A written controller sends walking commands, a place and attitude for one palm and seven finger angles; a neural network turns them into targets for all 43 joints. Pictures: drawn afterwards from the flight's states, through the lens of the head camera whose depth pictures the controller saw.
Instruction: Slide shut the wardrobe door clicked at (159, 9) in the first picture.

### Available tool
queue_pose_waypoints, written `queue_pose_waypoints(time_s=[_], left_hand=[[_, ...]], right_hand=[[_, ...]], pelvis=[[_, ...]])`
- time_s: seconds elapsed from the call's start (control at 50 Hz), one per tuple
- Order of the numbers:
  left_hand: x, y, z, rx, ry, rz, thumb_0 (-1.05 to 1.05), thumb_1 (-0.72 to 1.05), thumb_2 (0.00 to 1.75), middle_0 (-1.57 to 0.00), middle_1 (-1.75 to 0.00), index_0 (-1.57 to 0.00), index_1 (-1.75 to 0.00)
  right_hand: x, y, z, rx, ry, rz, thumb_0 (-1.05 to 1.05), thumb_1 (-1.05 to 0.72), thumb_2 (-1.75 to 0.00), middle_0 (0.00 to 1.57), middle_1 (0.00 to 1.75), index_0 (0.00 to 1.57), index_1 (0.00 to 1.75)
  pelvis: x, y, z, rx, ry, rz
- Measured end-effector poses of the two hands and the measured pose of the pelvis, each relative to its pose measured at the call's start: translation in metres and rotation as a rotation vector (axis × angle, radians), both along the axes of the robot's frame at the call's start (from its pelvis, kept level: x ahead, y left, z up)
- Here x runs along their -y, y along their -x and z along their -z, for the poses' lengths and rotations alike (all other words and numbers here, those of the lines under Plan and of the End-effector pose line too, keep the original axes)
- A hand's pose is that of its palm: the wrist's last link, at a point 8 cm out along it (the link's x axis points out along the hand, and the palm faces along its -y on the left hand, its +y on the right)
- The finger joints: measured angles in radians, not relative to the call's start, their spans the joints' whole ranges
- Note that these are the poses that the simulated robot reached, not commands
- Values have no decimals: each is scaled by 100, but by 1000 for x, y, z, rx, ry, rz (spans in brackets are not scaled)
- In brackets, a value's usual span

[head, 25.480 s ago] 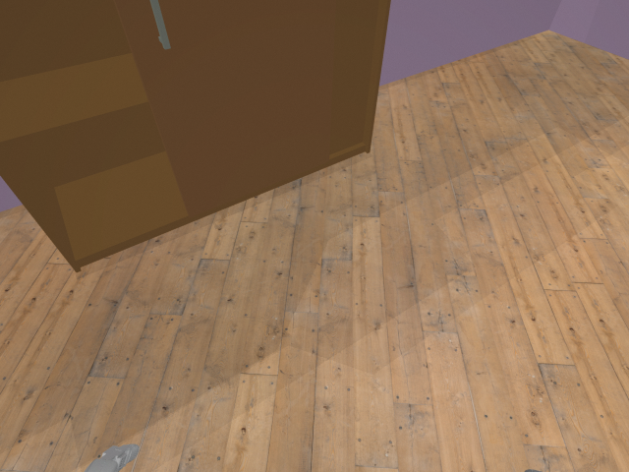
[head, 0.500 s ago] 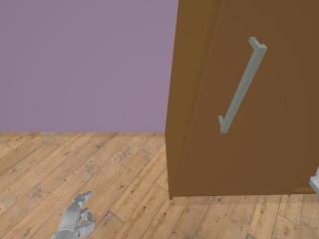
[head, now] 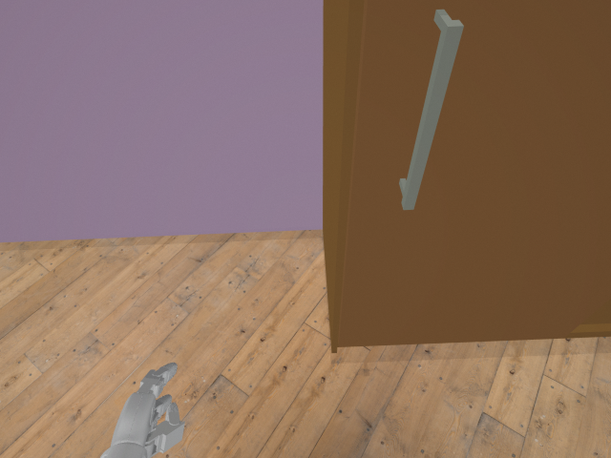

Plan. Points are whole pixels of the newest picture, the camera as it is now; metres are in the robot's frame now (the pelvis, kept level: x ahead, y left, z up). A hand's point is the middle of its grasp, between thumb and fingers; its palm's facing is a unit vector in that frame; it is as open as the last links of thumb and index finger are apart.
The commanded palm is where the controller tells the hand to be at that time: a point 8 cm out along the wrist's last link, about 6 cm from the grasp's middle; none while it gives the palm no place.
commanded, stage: step back with the hand held close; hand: right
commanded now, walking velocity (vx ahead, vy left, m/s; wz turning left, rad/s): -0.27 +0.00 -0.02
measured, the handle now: (422, 125) +0.53 -0.15 +0.16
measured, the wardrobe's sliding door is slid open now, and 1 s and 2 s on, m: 0.00 0.00 0.00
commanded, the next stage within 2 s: stop stepping back and stand still in 0.68 s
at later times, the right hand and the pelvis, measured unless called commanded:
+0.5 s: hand out of the picture +0.10 -0.29 +0.17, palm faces +0.44 +0.80 -0.40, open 7.4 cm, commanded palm +0.03 -0.33 +0.19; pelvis -0.09 -0.02 -0.01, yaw -3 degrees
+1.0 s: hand out of the picture -0.02 -0.41 +0.19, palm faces +0.43 +0.88 -0.18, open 7.4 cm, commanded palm -0.12 -0.43 +0.19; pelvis -0.27 -0.14 -0.01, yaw +3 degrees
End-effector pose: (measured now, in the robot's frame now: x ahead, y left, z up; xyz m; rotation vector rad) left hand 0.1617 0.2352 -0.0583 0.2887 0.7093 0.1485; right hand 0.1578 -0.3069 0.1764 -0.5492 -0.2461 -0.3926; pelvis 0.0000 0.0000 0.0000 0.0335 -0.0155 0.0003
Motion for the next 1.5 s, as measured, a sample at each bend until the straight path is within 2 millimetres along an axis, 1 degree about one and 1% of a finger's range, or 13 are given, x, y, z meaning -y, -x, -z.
queue_pose_waypoints(time_s=[0.18, 0.34, 0.58, 0.72, 0.82, 0.92, 1.02, 1.12, 1.22, 1.28, 1.34, 1.42, 1.5], left_hand=[[21, 18, 7, 13, 11, 83, 1, 90, 90, -20, -30, -20, -30], [20, 42, 1, 31, 13, 77, 1, 90, 90, -20, -30, -20, -30], [24, 112, -4, -11, -93, 13, 1, 90, 90, -20, -30, -20, -30], [71, 147, -10, -10, -22, 57, 2, 90, 90, -20, -30, -20, -30], [109, 158, 5, 67, 7, 151, 1, 90, 90, -20, -30, -20, -30], [155, 196, 5, 109, -6, 136, 1, 90, 90, -20, -30, -20, -30], [187, 272, -17, 104, 75, 35, 1, 90, 90, -20, -30, -20, -30], [183, 355, -40, -29, 65, -66, 1, 90, 90, -21, -30, -21, -30], [163, 405, -30, -107, -8, -124, 1, 90, 90, -21, -30, -20, -30], [147, 415, 6, -81, -53, -112, 1, 90, 90, -20, -30, -20, -30], [155, 427, 16, -92, -43, -136, 2, 90, 90, -20, -30, -20, -30], [186, 431, 3, -28, -42, -120, 2, 90, 90, -20, -30, -20, -30], [221, 424, 1, 65, -52, -99, 2, 90, 90, -20, -30, -20, -30]], right_hand=[[5, 44, -13, 133, 26, 24, 2, -89, -90, 21, 31, 22, 30], [6, 69, -15, 146, 37, 2, 2, -89, -90, 21, 31, 22, 30], [35, 113, -8, 190, 47, -86, 2, -89, -90, 22, 31, 22, 30], [73, 184, -40, 289, 47, -23, 2, -89, -90, 22, 31, 22, 30], [96, 241, -24, 339, 89, 8, 2, -89, -90, 21, 31, 21, 30], [132, 224, -8, 448, -121, -47, 1, -89, -90, 21, 31, 21, 30], [137, 217, -17, 339, -139, -164, 2, -90, -90, 21, 31, 21, 30], [113, 274, -53, 236, -83, -337, 2, -90, -90, 21, 31, 21, 30], [138, 342, -79, 145, 161, -255, 2, -89, -90, 22, 31, 22, 30], [164, 377, -65, 204, 256, -128, 1, -89, -90, 22, 31, 22, 30], [201, 389, -59, 297, 136, -21, 1, -89, -90, 22, 31, 22, 30], [235, 382, -31, 340, -131, 86, 1, -89, -90, 21, 31, 22, 30], [227, 367, -1, 272, -244, -30, 2, -90, -90, 20, 30, 20, 30]], pelvis=[[2, 33, 6, 15, -20, 34], [3, 61, 4, 5, -18, 51], [31, 116, 11, 17, -113, 75], [55, 155, -2, -27, -143, 115], [83, 197, 24, -17, -34, -34], [124, 230, 32, 40, -55, -13], [139, 280, 7, 89, -67, -67], [153, 310, -30, 52, -92, -98], [165, 337, -32, 5, -67, -42], [176, 362, 7, -28, 38, -93], [189, 372, 9, 7, 4, -81], [209, 379, 2, 37, 19, -55], [240, 392, 13, 48, 6, -41]])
